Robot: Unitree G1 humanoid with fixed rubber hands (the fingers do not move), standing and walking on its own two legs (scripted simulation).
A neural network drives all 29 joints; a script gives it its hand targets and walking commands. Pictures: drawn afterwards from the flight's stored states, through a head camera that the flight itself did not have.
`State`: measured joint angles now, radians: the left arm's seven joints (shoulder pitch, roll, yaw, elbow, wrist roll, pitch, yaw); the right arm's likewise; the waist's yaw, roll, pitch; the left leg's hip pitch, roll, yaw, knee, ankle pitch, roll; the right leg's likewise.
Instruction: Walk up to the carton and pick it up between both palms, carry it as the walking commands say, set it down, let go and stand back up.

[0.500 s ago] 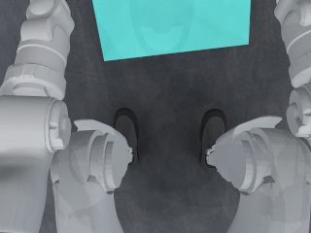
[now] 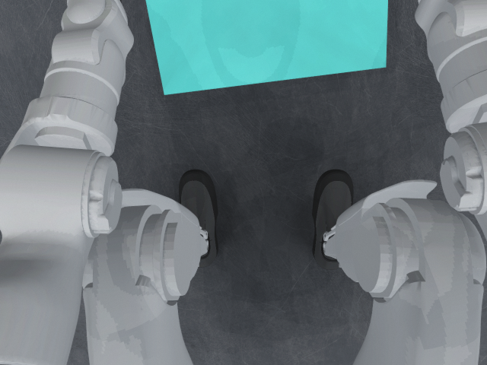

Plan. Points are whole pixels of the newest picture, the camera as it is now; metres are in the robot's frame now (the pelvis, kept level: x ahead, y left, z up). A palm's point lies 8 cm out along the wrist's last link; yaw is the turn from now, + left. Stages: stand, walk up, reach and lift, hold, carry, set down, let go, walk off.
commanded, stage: reach and lift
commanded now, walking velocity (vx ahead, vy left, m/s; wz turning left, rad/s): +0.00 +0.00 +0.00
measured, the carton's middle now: out of the picture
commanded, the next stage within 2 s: none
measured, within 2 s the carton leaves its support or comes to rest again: leaves its support in 1.12 s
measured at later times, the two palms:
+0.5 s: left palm out of the picture +0.54 +0.16 -0.19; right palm out of the picture +0.55 -0.19 -0.19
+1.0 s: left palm out of the picture +0.55 +0.17 -0.18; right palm out of the picture +0.55 -0.19 -0.19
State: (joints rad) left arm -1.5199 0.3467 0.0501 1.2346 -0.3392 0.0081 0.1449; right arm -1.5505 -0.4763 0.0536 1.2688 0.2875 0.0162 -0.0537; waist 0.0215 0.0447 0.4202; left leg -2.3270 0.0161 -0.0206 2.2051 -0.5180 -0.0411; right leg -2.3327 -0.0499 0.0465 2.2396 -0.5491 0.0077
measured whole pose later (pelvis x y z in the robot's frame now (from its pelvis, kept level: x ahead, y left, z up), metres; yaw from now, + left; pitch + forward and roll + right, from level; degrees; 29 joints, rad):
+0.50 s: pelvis +0.00 +0.00 +0.00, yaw +0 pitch +35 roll +2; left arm -1.56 0.34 0.06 1.26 -0.34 -0.01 0.17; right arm -1.64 -0.45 0.10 1.33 0.29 0.02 -0.08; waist 0.02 0.05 0.46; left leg -2.31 0.01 -0.02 2.19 -0.51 -0.04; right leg -2.31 -0.05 0.05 2.23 -0.54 0.01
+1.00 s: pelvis +0.01 +0.00 -0.01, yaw +0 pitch +36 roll +2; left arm -1.49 0.34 0.13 1.18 -0.25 0.11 0.12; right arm -1.53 -0.42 0.02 1.19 0.21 0.13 -0.04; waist 0.02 0.04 0.39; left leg -2.33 0.01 -0.04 2.24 -0.54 -0.05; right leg -2.34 -0.05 0.03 2.27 -0.57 -0.01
